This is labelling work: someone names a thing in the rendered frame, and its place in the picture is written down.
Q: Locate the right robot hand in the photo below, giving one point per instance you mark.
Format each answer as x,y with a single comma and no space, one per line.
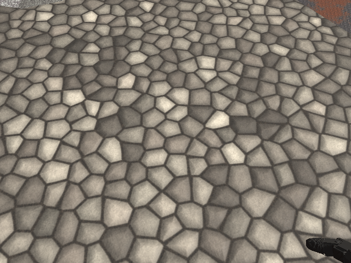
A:
338,248

